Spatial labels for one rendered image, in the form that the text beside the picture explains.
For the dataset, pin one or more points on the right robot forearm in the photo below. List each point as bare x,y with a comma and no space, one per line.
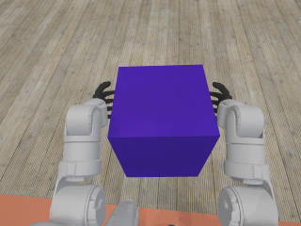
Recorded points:
245,136

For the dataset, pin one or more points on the left robot thigh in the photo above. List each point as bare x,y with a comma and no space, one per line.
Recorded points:
125,214

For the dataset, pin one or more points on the right robot hand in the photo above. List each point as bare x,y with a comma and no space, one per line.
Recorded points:
221,97

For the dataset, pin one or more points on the robot left upper arm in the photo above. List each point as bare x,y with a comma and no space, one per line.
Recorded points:
77,205

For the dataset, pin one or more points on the left robot forearm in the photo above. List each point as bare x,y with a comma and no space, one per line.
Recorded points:
81,150

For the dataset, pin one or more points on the carton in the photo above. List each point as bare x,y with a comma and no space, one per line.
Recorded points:
162,121

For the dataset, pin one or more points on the left robot hand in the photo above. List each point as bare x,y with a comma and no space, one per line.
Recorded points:
101,94

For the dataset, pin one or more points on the robot right upper arm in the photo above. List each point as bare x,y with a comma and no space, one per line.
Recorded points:
246,206

